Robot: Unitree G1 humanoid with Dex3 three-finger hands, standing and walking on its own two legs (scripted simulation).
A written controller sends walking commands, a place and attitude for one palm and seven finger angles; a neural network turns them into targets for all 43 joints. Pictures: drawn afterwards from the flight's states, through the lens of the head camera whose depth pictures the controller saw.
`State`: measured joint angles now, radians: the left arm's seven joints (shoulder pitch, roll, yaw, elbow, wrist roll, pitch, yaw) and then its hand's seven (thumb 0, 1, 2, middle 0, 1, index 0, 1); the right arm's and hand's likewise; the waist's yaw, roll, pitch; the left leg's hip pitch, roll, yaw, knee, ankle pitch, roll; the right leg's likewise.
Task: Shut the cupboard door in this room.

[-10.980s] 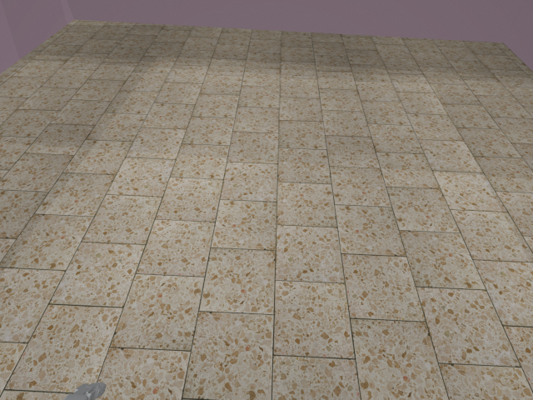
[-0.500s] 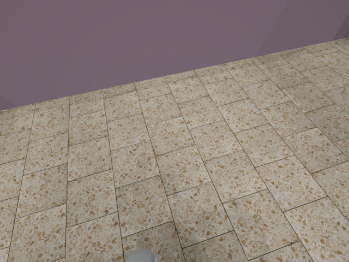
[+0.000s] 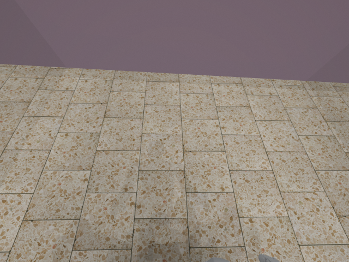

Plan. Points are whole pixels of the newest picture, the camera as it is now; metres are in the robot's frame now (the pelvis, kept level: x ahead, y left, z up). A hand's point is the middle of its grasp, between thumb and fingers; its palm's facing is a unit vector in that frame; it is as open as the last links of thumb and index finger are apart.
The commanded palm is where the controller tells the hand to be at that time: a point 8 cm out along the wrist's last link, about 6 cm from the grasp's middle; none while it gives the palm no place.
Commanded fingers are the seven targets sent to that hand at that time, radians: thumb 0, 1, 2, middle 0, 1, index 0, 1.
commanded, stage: turn or walk to find it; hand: left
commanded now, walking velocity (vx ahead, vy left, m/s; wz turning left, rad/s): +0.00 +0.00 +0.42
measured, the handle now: out of the picture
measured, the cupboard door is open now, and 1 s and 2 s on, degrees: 84 84 84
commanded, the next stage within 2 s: none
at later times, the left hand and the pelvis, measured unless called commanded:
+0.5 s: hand out of the picture +0.01 +0.15 -0.16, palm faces +0.24 -0.94 -0.25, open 7.4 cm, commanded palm none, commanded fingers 0.00 0.90 0.90 -0.20 -0.30 -0.20 -0.30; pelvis -0.02 -0.04 +0.00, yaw +14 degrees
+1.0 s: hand out of the picture -0.07 +0.21 -0.16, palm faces +0.45 -0.86 -0.26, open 7.4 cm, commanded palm none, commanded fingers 0.00 0.90 0.90 -0.20 -0.30 -0.20 -0.30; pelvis -0.05 -0.01 +0.00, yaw +25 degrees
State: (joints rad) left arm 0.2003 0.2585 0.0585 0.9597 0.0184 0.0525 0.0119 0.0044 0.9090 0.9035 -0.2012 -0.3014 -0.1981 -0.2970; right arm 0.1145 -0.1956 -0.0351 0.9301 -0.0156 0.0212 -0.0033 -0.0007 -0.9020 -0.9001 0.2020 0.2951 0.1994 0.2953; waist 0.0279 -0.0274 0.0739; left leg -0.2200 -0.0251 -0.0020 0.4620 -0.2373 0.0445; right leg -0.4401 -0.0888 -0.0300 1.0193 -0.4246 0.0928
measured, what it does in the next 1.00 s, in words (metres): steps on the spot, turning left: right foot, then left foot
